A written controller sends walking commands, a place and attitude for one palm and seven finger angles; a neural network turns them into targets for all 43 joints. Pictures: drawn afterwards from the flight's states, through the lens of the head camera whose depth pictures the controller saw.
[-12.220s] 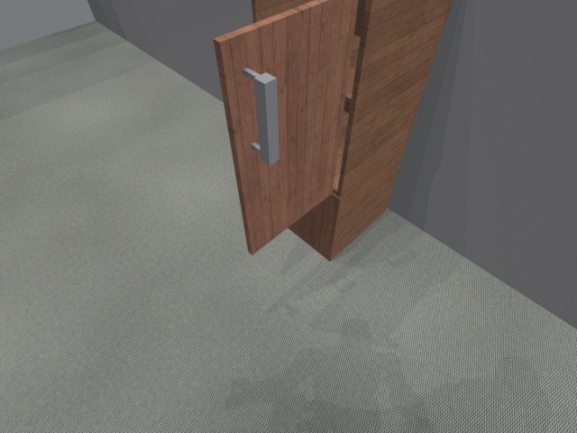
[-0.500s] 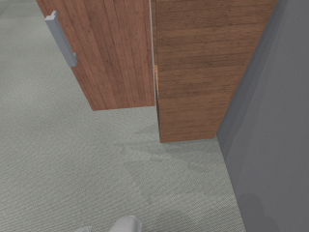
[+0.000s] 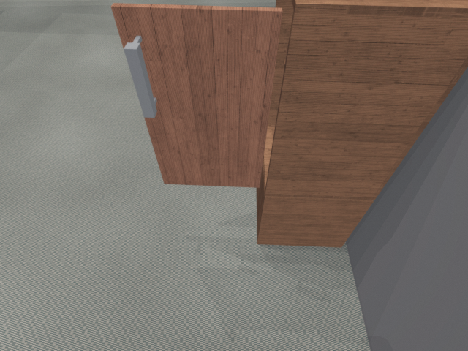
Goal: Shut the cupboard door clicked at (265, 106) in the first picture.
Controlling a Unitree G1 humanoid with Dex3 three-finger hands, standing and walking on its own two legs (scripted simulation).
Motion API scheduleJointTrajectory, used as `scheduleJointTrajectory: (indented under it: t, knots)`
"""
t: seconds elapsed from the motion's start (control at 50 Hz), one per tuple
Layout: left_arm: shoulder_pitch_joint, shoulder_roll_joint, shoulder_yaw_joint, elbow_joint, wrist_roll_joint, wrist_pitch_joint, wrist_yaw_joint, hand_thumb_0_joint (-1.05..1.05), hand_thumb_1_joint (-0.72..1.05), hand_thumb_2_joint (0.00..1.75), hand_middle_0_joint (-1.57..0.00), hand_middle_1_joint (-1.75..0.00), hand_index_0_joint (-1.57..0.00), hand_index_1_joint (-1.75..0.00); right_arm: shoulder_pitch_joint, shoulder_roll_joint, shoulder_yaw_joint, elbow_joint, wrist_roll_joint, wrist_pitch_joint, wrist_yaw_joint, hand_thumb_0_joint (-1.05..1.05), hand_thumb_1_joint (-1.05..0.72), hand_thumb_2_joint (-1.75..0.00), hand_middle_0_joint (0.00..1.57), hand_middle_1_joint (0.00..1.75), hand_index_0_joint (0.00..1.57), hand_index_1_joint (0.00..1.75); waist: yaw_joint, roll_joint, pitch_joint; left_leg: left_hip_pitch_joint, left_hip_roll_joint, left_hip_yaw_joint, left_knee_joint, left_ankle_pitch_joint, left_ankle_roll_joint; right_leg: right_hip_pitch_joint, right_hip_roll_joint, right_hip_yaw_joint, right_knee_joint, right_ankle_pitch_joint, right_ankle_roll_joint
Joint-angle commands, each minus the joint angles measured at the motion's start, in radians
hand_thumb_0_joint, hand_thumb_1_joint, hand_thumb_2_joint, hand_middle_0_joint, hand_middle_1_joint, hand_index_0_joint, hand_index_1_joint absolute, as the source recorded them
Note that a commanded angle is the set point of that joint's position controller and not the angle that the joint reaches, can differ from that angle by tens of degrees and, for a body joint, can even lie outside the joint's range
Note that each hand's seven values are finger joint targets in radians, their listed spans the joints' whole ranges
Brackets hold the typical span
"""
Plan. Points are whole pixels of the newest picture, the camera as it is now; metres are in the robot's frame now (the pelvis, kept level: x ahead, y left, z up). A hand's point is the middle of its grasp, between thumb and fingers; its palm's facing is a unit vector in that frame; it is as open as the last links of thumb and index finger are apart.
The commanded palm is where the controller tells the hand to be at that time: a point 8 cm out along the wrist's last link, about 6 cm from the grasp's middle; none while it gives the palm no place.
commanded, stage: take the last steps up to it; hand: left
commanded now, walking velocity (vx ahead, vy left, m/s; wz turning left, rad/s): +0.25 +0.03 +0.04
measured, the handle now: (144, 78) +0.66 +0.25 +0.10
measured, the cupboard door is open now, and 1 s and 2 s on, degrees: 90 90 90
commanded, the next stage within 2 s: come to a stop and stand still in 0.30 s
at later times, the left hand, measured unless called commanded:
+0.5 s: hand out of the picture +0.12 +0.21 -0.19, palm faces +0.08 -0.99 -0.15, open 7.4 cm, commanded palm none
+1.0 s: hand (158, 295) +0.25 +0.18 -0.16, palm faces +0.01 -0.97 -0.25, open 7.4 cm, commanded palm none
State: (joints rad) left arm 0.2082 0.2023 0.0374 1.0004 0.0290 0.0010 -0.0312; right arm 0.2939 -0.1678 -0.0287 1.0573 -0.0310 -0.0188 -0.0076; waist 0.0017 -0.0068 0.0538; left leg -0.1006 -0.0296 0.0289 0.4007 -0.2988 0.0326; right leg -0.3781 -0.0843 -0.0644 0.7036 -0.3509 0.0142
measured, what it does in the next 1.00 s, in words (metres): walks ahead: right foot, then left foot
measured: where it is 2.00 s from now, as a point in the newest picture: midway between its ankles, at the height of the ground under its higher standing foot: outside the picture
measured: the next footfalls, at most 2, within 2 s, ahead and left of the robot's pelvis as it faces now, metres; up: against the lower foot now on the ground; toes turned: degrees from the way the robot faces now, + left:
right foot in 0.04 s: +0.09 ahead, -0.13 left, +0.00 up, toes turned -6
left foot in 0.38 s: +0.22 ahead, +0.14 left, +0.00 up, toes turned +9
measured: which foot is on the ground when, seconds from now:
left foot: down 0.00-0.06, up 0.08-0.36, down 0.38-0.84, up 0.86-1.00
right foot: up 0.00-0.02, down 0.04-0.40, up 0.42-0.82, down 0.84-1.00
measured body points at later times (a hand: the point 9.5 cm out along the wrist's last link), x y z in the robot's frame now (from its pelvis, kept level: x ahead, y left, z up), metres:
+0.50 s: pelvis +0.15 +0.04 -0.01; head +0.18 +0.06 +0.44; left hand +0.12 +0.26 -0.18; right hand +0.23 -0.19 -0.15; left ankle +0.18 +0.13 -0.74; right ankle +0.07 -0.10 -0.69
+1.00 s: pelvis +0.18 -0.01 +0.00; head +0.22 -0.03 +0.45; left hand +0.25 +0.23 -0.14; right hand +0.21 -0.26 -0.16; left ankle +0.14 +0.11 -0.69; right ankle +0.16 -0.12 -0.74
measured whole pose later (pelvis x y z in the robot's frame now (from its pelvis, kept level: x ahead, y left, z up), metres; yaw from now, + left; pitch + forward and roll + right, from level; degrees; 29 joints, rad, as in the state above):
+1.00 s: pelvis +0.18 -0.01 +0.00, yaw +1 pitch +1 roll +1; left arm 0.17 0.17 0.03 0.99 0.02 0.01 0.02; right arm 0.19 -0.22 -0.07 1.05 -0.01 0.07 -0.02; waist -0.02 0.02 0.08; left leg -0.37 0.00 0.03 0.90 -0.50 -0.05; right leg -0.22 -0.04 -0.05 0.50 -0.29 -0.01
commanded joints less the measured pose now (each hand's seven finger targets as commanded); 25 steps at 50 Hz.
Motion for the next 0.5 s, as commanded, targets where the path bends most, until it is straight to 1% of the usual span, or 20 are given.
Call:
scheduleJointTrajectory:
  t: [0.0,0.02,0.04,0.06,0.08,0.1,0.14,0.18,0.2,0.26,0.3,0.32,0.34,0.36,0.38,0.4,0.42,0.44,0.46,0.48]
  knots:
    - [0.108,0.098,0.034,-0.019,-0.004,-0.037,0.011,0.0,0.9,0.9,-0.2,-0.3,-0.2,-0.3,-0.008,-0.142,-0.03,-0.038,0.014,-0.019,-0.005,0.0,-0.9,-0.9,0.2,0.3,0.2,0.3,0.064,0.009,0.008,-0.268,0.14,-0.089,0.013,-0.097,0.065,0.339,0.013,0.017,-0.239,0.058,-0.02]
    - [0.201,0.159,0.048,0.009,0.001,-0.05,0.019,0.0,0.9,0.9,-0.2,-0.3,-0.2,-0.3,-0.006,-0.099,-0.023,-0.053,0.021,-0.02,-0.001,0.0,-0.9,-0.9,0.2,0.3,0.2,0.3,0.097,-0.163,-0.016,-0.416,0.032,0.01,0.23,-0.164,0.012,0.475,-0.156,0.266,-0.361,-0.074,-0.088]
    - [0.28,0.24,0.066,0.026,-0.003,-0.05,0.029,0.0,0.9,0.9,-0.2,-0.3,-0.2,-0.3,-0.021,-0.092,-0.023,-0.083,0.019,-0.017,0.006,0.0,-0.9,-0.9,0.2,0.3,0.2,0.3,0.121,-0.316,-0.026,-0.542,-0.005,0.051,0.462,-0.313,-0.012,0.518,-0.357,0.531,-0.517,-0.189,-0.191]
    - [0.273,0.214,0.064,0.023,-0.011,-0.045,0.038,0.0,0.9,0.9,-0.2,-0.3,-0.2,-0.3,-0.065,-0.122,-0.033,-0.092,0.012,-0.012,0.012,0.0,-0.9,-0.9,0.2,0.3,0.2,0.3,0.118,-0.182,0.022,-0.556,0.046,-0.01,0.603,-0.29,-0.011,0.442,-0.388,0.536,-0.575,-0.256,-0.23]
    - [0.203,0.171,0.055,0.008,-0.01,-0.052,0.045,0.0,0.9,0.9,-0.2,-0.3,-0.2,-0.3,-0.073,-0.121,-0.04,-0.077,0.013,-0.011,0.011,0.0,-0.9,-0.9,0.2,0.3,0.2,0.3,0.081,-0.193,0.06,-0.558,0.092,-0.055,0.653,-0.203,-0.012,0.349,-0.337,0.479,-0.57,-0.251,-0.216]
    - [0.16,0.134,0.045,0.002,-0.011,-0.055,0.046,0.0,0.9,0.9,-0.2,-0.3,-0.2,-0.3,-0.071,-0.106,-0.039,-0.067,0.01,-0.008,0.015,0.0,-0.9,-0.9,0.2,0.3,0.2,0.3,0.058,-0.188,0.076,-0.547,0.104,-0.054,0.666,-0.136,-0.02,0.3,-0.307,0.4,-0.567,-0.174,-0.194]
    - [0.127,0.079,0.032,0.002,-0.013,-0.071,0.045,0.0,0.9,0.9,-0.2,-0.3,-0.2,-0.3,-0.039,-0.071,-0.033,-0.045,0.006,-0.001,0.023,0.0,-0.9,-0.9,0.2,0.3,0.2,0.3,0.018,-0.141,0.048,-0.473,0.124,-0.032,0.619,-0.035,-0.04,0.252,-0.257,0.207,-0.557,0.083,-0.161]
    - [0.117,0.074,0.033,0.008,-0.009,-0.082,0.045,0.0,0.9,0.9,-0.2,-0.3,-0.2,-0.3,-0.025,-0.034,-0.029,-0.039,0.01,0.003,0.03,0.0,-0.9,-0.9,0.2,0.3,0.2,0.3,0.001,-0.109,0.015,-0.402,0.119,0.009,0.489,-0.009,-0.051,0.241,-0.226,0.096,-0.535,0.264,-0.16]
    - [0.119,0.085,0.034,0.016,-0.008,-0.084,0.043,0.0,0.9,0.9,-0.2,-0.3,-0.2,-0.3,-0.031,-0.026,-0.025,-0.042,0.013,0.001,0.032,0.0,-0.9,-0.9,0.2,0.3,0.2,0.3,0.003,-0.094,0.003,-0.373,0.114,0.028,0.406,-0.006,-0.057,0.248,-0.223,0.072,-0.515,0.317,-0.16]
    - [0.144,0.115,0.039,0.05,-0.007,-0.081,0.04,0.0,0.9,0.9,-0.2,-0.3,-0.2,-0.3,-0.052,-0.008,-0.021,-0.048,0.013,-0.012,0.036,0.0,-0.9,-0.9,0.2,0.3,0.2,0.3,0.02,-0.083,-0.026,-0.298,0.077,0.071,0.239,0.043,-0.059,0.273,-0.208,0.042,-0.457,0.357,-0.152]
    - [0.127,0.124,0.04,0.061,-0.011,-0.072,0.038,0.0,0.9,0.9,-0.2,-0.3,-0.2,-0.3,-0.015,-0.025,-0.018,-0.036,0.009,-0.022,0.033,0.0,-0.9,-0.9,0.2,0.3,0.2,0.3,-0.005,-0.109,-0.029,-0.174,0.047,0.101,0.117,0.121,-0.056,0.217,-0.176,0.017,-0.405,0.275,-0.119]
    - [0.12,0.109,0.036,0.067,-0.013,-0.067,0.037,0.0,0.9,0.9,-0.2,-0.3,-0.2,-0.3,0.024,-0.044,-0.021,-0.021,0.007,-0.029,0.029,0.0,-0.9,-0.9,0.2,0.3,0.2,0.3,-0.024,-0.092,-0.03,-0.074,0.038,0.101,0.063,0.151,-0.052,0.155,-0.151,0.003,-0.35,0.228,-0.1]
    - [0.127,0.087,0.028,0.063,-0.014,-0.062,0.034,0.0,0.9,0.9,-0.2,-0.3,-0.2,-0.3,0.09,-0.095,-0.033,-0.005,0.005,-0.036,0.021,0.0,-0.9,-0.9,0.2,0.3,0.2,0.3,-0.052,0.014,-0.062,0.053,0.075,0.051,0.041,0.158,-0.039,0.076,-0.111,-0.025,-0.219,0.175,-0.076]
    - [0.142,0.041,0.023,0.049,-0.016,-0.055,0.034,0.0,0.9,0.9,-0.2,-0.3,-0.2,-0.3,0.173,-0.178,-0.053,0.008,-0.004,-0.04,0.008,0.0,-0.9,-0.9,0.2,0.3,0.2,0.3,-0.076,0.215,-0.102,0.151,0.26,-0.186,-0.013,0.165,0.032,-0.069,-0.007,-0.095,-0.006,-0.036,-0.035]
    - [0.122,0.013,0.011,0.02,-0.019,-0.052,0.037,0.0,0.9,0.9,-0.2,-0.3,-0.2,-0.3,0.235,-0.237,-0.061,0.008,-0.005,-0.032,-0.007,0.0,-0.9,-0.9,0.2,0.3,0.2,0.3,-0.099,0.32,-0.134,0.169,0.413,-0.38,-0.121,0.218,0.134,-0.147,0.059,-0.084,0.246,-0.264,-0.018]
    - [0.102,0.011,0.008,0.011,-0.016,-0.047,0.042,0.0,0.9,0.9,-0.2,-0.3,-0.2,-0.3,0.195,-0.227,-0.053,-0.005,-0.002,-0.023,-0.017,0.0,-0.9,-0.9,0.2,0.3,0.2,0.3,-0.08,0.187,-0.098,0.095,0.445,-0.365,-0.115,0.311,0.175,-0.151,0.023,0.003,0.353,-0.253,-0.031]
    - [0.085,0.005,0.003,0.041,-0.014,-0.038,0.049,0.0,0.9,0.9,-0.2,-0.3,-0.2,-0.3,0.124,-0.162,-0.033,-0.012,-0.003,-0.029,-0.028,0.0,-0.9,-0.9,0.2,0.3,0.2,0.3,-0.054,0.148,-0.073,0.02,0.398,-0.298,-0.095,0.544,0.152,-0.131,-0.011,0.046,0.367,-0.188,-0.025]
    - [0.099,-0.009,0.0,0.062,-0.022,-0.031,0.053,0.0,0.9,0.9,-0.2,-0.3,-0.2,-0.3,0.068,-0.128,-0.016,-0.024,-0.001,-0.034,-0.039,0.0,-0.9,-0.9,0.2,0.3,0.2,0.3,-0.027,0.09,-0.064,-0.041,0.383,-0.22,-0.072,0.727,0.144,-0.071,-0.032,0.073,0.326,-0.146,-0.012]
    - [0.112,-0.014,-0.005,0.07,-0.025,-0.022,0.053,0.0,0.9,0.9,-0.2,-0.3,-0.2,-0.3,0.025,-0.112,-0.004,-0.032,0.004,-0.037,-0.045,0.0,-0.9,-0.9,0.2,0.3,0.2,0.3,-0.008,0.078,-0.038,-0.086,0.371,-0.153,-0.064,0.836,0.135,-0.015,-0.036,0.07,0.269,-0.125,0.0]
    - [0.129,-0.008,-0.002,0.078,-0.027,-0.008,0.055,0.0,0.9,0.9,-0.2,-0.3,-0.2,-0.3,-0.002,-0.115,-0.003,-0.031,0.006,-0.033,-0.049,0.0,-0.9,-0.9,0.2,0.3,0.2,0.3,0.002,0.093,-0.06,-0.091,0.362,-0.113,-0.066,0.883,0.119,0.027,-0.029,0.067,0.23,-0.11,0.011]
